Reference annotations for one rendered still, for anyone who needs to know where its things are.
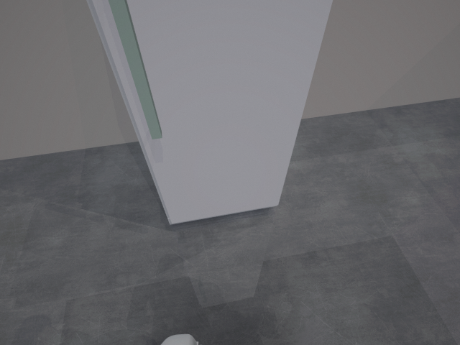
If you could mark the handle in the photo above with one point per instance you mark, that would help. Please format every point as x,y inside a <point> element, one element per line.
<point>124,24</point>

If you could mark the fridge door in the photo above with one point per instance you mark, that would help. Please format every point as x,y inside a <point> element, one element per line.
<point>229,80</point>

